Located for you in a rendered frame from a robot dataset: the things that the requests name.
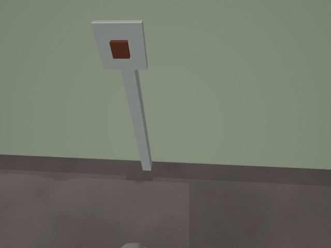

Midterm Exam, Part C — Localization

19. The panel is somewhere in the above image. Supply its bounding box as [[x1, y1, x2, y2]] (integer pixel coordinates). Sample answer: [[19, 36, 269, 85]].
[[91, 20, 152, 171]]

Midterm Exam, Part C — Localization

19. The button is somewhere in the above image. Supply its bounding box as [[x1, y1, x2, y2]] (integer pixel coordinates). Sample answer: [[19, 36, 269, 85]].
[[109, 40, 130, 59]]

